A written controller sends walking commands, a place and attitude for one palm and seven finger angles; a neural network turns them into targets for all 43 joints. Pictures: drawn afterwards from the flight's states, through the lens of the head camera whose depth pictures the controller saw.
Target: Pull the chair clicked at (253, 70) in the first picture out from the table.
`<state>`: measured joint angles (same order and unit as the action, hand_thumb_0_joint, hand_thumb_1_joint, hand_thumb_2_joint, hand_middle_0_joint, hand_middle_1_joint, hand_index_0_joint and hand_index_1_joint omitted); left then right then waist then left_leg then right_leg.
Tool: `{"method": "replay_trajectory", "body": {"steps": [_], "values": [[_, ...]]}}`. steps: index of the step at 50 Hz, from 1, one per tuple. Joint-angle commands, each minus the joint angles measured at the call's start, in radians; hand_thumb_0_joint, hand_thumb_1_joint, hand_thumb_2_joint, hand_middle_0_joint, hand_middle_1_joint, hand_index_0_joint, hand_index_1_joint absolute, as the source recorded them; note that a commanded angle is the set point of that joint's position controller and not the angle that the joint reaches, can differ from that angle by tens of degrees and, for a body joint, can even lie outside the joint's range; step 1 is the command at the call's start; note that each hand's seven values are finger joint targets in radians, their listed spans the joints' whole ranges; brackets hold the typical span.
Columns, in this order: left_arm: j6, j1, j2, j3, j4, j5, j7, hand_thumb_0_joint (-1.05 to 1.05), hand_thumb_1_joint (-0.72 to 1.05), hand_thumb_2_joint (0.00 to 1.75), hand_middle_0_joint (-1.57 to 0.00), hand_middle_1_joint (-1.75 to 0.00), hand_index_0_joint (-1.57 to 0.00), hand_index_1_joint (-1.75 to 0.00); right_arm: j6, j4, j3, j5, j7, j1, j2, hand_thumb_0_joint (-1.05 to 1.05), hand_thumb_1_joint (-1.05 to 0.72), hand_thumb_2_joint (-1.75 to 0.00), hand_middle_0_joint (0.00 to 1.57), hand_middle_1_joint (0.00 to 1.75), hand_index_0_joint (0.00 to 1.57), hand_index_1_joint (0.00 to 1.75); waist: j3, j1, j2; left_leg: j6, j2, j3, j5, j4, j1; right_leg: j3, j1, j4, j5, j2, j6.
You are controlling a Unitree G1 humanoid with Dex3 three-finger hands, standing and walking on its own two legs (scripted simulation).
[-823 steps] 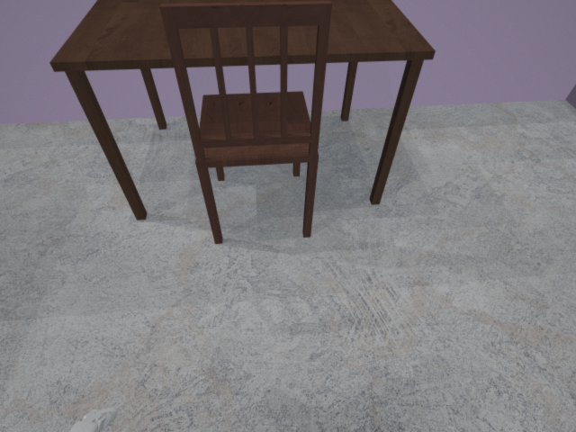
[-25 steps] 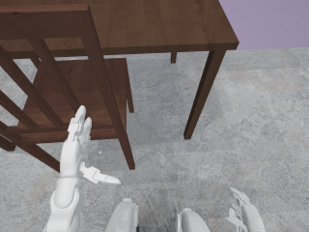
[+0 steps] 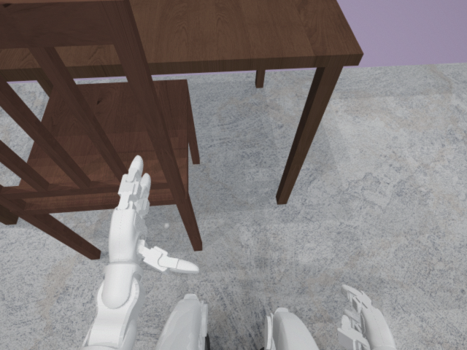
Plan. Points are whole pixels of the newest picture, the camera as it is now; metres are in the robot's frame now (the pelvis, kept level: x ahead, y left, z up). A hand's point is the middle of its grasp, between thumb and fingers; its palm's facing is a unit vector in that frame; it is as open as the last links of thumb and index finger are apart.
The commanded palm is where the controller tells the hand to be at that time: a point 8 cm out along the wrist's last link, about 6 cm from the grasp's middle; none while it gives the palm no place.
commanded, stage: aim the fingers beside a spindle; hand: left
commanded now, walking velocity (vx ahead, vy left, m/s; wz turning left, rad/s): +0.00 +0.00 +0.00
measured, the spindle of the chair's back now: (41, 136) +0.44 +0.35 +0.07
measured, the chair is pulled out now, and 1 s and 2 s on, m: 0.00 0.00 0.00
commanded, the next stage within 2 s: none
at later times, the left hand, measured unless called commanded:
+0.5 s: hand (150, 223) +0.31 +0.15 +0.04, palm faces +0.14 -0.99 -0.04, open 16.9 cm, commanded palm +0.28 +0.18 +0.03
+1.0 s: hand (172, 233) +0.30 +0.12 +0.02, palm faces +0.00 -1.00 +0.03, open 16.9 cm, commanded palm +0.28 +0.18 +0.03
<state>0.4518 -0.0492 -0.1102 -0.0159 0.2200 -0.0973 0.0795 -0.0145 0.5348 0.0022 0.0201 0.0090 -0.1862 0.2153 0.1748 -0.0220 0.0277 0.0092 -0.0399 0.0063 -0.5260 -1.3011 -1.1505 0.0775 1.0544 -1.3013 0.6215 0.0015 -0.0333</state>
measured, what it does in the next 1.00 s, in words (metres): stands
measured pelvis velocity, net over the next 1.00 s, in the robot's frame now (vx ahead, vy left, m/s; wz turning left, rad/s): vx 0.00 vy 0.00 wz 0.01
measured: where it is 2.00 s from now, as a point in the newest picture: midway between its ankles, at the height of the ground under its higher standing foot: outside the picture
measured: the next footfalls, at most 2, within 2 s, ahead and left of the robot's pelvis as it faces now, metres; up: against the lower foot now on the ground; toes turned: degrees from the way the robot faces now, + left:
none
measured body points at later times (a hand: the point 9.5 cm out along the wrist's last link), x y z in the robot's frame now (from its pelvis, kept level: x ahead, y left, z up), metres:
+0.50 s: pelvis +0.00 +0.00 +0.00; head +0.09 +0.00 +0.44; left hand +0.29 +0.20 +0.05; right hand +0.17 -0.24 -0.10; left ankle +0.05 +0.12 -0.62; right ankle +0.00 -0.10 -0.62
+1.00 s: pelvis +0.00 +0.00 +0.00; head +0.10 +0.00 +0.44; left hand +0.29 +0.17 +0.02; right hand +0.17 -0.23 -0.10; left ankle +0.05 +0.12 -0.62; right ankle +0.00 -0.10 -0.62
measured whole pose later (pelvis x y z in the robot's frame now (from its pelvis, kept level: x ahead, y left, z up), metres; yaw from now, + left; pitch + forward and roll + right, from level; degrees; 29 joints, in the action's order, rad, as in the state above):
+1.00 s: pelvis +0.00 +0.00 +0.00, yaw +0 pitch +21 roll -2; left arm 0.43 -0.04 -0.11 -0.05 0.28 -0.14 0.00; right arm -0.01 0.54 0.01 0.00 0.00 -0.20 0.23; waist 0.18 -0.02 0.04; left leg 0.01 -0.03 -0.01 -0.52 -1.29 -1.14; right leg 0.09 1.04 -1.27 0.61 0.00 -0.03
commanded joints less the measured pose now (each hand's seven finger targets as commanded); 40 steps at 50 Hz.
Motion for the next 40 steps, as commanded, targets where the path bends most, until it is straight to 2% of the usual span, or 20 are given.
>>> {"method": "replay_trajectory", "body": {"steps": [1,2,7,9,11,12,15,16,17,20,25,27,28,29,30,32,33,35,38,40], "values": [[0.091,0.18,-0.093,0.075,-0.214,-0.006,0.016,0.0,-0.5,0.3,-0.06,-0.08,-0.06,-0.08,-0.043,-0.126,-0.044,0.001,-0.014,0.005,0.123,0.0,-0.9,-0.9,0.2,0.3,0.2,0.3,0.332,-0.016,-0.033,0.019,0.035,-0.034,0.221,0.148,0.29,-0.056,-0.163,0.219,-0.307,-0.018,0.01],[0.088,0.18,-0.096,0.074,-0.195,-0.005,0.007,0.0,-0.5,0.3,-0.06,-0.08,-0.06,-0.08,-0.043,-0.125,-0.044,-0.002,-0.015,0.004,0.126,0.0,-0.9,-0.9,0.2,0.3,0.2,0.3,0.321,-0.018,-0.026,0.019,0.032,-0.037,0.216,0.152,0.288,-0.053,-0.152,0.222,-0.293,-0.019,0.007],[0.057,0.144,0.013,-0.056,-0.15,-0.016,-0.059,0.0,-0.5,0.3,-0.06,-0.08,-0.06,-0.08,-0.05,-0.128,-0.049,-0.01,-0.013,-0.001,0.135,0.0,-0.9,-0.9,0.2,0.3,0.2,0.3,0.326,-0.037,-0.018,0.019,0.03,-0.049,0.225,0.157,0.322,-0.039,-0.122,0.223,-0.297,-0.018,0.005],[0.05,0.131,0.009,-0.061,-0.172,-0.017,-0.061,0.0,-0.5,0.3,-0.06,-0.08,-0.06,-0.08,-0.048,-0.134,-0.052,-0.012,-0.013,-0.005,0.136,0.0,-0.9,-0.9,0.2,0.3,0.2,0.3,0.339,-0.028,-0.019,0.018,0.03,-0.052,0.242,0.159,0.334,-0.036,-0.128,0.219,-0.314,-0.016,0.005],[0.052,0.116,-0.018,-0.032,-0.196,-0.014,-0.043,0.0,-0.5,0.3,-0.06,-0.08,-0.06,-0.08,-0.045,-0.141,-0.054,-0.01,-0.012,-0.003,0.134,0.0,-0.9,-0.9,0.2,0.3,0.2,0.3,0.34,-0.016,-0.03,0.018,0.031,-0.049,0.254,0.161,0.333,-0.037,-0.142,0.218,-0.326,-0.015,0.005],[0.057,0.115,-0.067,0.016,-0.201,-0.011,-0.025,0.0,-0.5,0.3,-0.06,-0.08,-0.06,-0.08,-0.045,-0.14,-0.054,-0.007,-0.013,-0.003,0.136,0.0,-0.9,-0.9,0.2,0.3,0.2,0.3,0.345,-0.008,-0.031,0.019,0.031,-0.048,0.26,0.154,0.319,-0.041,-0.144,0.212,-0.33,-0.016,0.004],[0.096,0.123,-0.132,0.106,-0.255,0.009,0.032,0.0,-0.5,0.3,-0.06,-0.08,-0.06,-0.08,-0.036,-0.143,-0.051,0.001,-0.01,0.004,0.12,0.0,-0.9,-0.9,0.2,0.3,0.2,0.3,0.369,0.019,-0.018,0.016,0.035,-0.037,0.277,0.155,0.322,-0.051,-0.173,0.198,-0.351,-0.017,0.003],[0.105,0.127,-0.119,0.099,-0.266,0.012,0.044,0.0,-0.5,0.3,-0.06,-0.08,-0.06,-0.08,-0.034,-0.145,-0.048,0.004,-0.007,0.007,0.113,0.0,-0.9,-0.9,0.2,0.3,0.2,0.3,0.363,0.019,-0.004,0.016,0.038,-0.033,0.276,0.156,0.32,-0.052,-0.178,0.199,-0.352,-0.016,0.004],[0.113,0.13,-0.153,0.131,-0.272,0.014,0.057,0.0,-0.5,0.3,-0.06,-0.08,-0.06,-0.08,-0.032,-0.142,-0.049,0.004,-0.008,0.001,0.115,0.0,-0.9,-0.9,0.2,0.3,0.2,0.3,0.356,0.02,-0.005,0.015,0.036,-0.037,0.281,0.158,0.316,-0.053,-0.179,0.198,-0.354,-0.019,0.001],[0.119,0.126,-0.103,0.091,-0.228,0.008,0.043,0.0,-0.5,0.3,-0.06,-0.08,-0.06,-0.08,-0.03,-0.137,-0.044,0.003,-0.005,0.012,0.112,0.0,-0.9,-0.9,0.2,0.3,0.2,0.3,0.321,0.0,-0.019,0.016,0.038,-0.026,0.231,0.157,0.288,-0.062,-0.188,0.22,-0.324,-0.019,0.007],[0.077,0.146,0.026,-0.085,-0.151,-0.014,-0.062,0.0,-0.5,0.3,-0.06,-0.08,-0.06,-0.08,-0.047,-0.128,-0.044,-0.01,-0.011,0.007,0.131,0.0,-0.9,-0.9,0.2,0.3,0.2,0.3,0.27,-0.057,-0.037,0.022,0.034,-0.042,0.166,0.153,0.282,-0.055,-0.124,0.249,-0.262,-0.018,0.01],[0.059,0.147,0.025,-0.089,-0.123,-0.027,-0.088,0.0,-0.5,0.3,-0.06,-0.08,-0.06,-0.08,-0.054,-0.126,-0.046,-0.015,-0.018,-0.001,0.137,0.0,-0.9,-0.9,0.2,0.3,0.2,0.3,0.257,-0.059,-0.059,0.025,0.033,-0.048,0.158,0.146,0.265,-0.058,-0.117,0.254,-0.246,-0.018,0.009],[0.057,0.142,-0.021,-0.039,-0.115,-0.029,-0.086,0.0,-0.5,0.3,-0.06,-0.08,-0.06,-0.08,-0.052,-0.122,-0.05,-0.016,-0.022,-0.004,0.144,0.0,-0.9,-0.9,0.2,0.3,0.2,0.3,0.276,-0.044,-0.066,0.023,0.033,-0.048,0.16,0.143,0.263,-0.059,-0.121,0.247,-0.247,-0.017,0.009],[0.056,0.163,-0.022,-0.04,-0.13,-0.028,-0.084,0.0,-0.5,0.3,-0.06,-0.08,-0.06,-0.08,-0.052,-0.129,-0.048,-0.013,-0.023,0.001,0.142,0.0,-0.9,-0.9,0.2,0.3,0.2,0.3,0.287,-0.041,-0.062,0.025,0.036,-0.045,0.162,0.138,0.257,-0.061,-0.125,0.242,-0.248,-0.014,0.011],[0.063,0.181,-0.071,0.017,-0.15,-0.027,-0.068,0.0,-0.5,0.3,-0.06,-0.08,-0.06,-0.08,-0.051,-0.124,-0.05,-0.011,-0.024,0.002,0.143,0.0,-0.9,-0.9,0.2,0.3,0.2,0.3,0.312,-0.026,-0.054,0.023,0.035,-0.044,0.176,0.136,0.266,-0.058,-0.125,0.23,-0.256,-0.014,0.008],[0.084,0.193,-0.138,0.092,-0.205,-0.014,-0.024,0.0,-0.5,0.3,-0.06,-0.08,-0.06,-0.08,-0.049,-0.131,-0.051,-0.004,-0.024,0.004,0.139,0.0,-0.9,-0.9,0.2,0.3,0.2,0.3,0.359,0.004,-0.015,0.02,0.036,-0.043,0.221,0.138,0.286,-0.054,-0.141,0.201,-0.285,-0.017,0.003],[0.097,0.199,-0.138,0.106,-0.247,-0.012,-0.002,0.0,-0.5,0.3,-0.06,-0.08,-0.06,-0.08,-0.048,-0.137,-0.05,0.0,-0.02,0.013,0.127,0.0,-0.9,-0.9,0.2,0.3,0.2,0.3,0.396,0.018,0.02,0.019,0.038,-0.037,0.25,0.14,0.316,-0.057,-0.155,0.196,-0.313,-0.015,0.003],[0.118,0.179,-0.172,0.164,-0.281,-0.012,0.037,0.0,-0.5,0.3,-0.06,-0.08,-0.06,-0.08,-0.043,-0.138,-0.046,0.004,-0.016,0.009,0.113,0.0,-0.9,-0.9,0.2,0.3,0.2,0.3,0.417,0.034,0.032,0.015,0.039,-0.026,0.292,0.144,0.328,-0.063,-0.199,0.194,-0.365,-0.016,0.003],[0.113,0.119,-0.144,0.149,-0.249,-0.01,0.046,0.0,-0.5,0.3,-0.06,-0.08,-0.06,-0.08,-0.034,-0.137,-0.044,0.003,-0.01,0.005,0.109,0.0,-0.9,-0.9,0.2,0.3,0.2,0.3,0.4,0.022,0.007,0.014,0.036,-0.025,0.312,0.151,0.325,-0.061,-0.217,0.199,-0.402,-0.02,0.006],[0.091,0.123,-0.076,0.062,-0.208,-0.013,0.007,0.0,-0.5,0.3,-0.06,-0.08,-0.06,-0.08,-0.035,-0.129,-0.044,-0.002,-0.005,0.004,0.119,0.0,-0.9,-0.9,0.2,0.3,0.2,0.3,0.346,-0.013,-0.006,0.016,0.034,-0.028,0.266,0.156,0.31,-0.056,-0.188,0.219,-0.367,-0.021,0.01]]}}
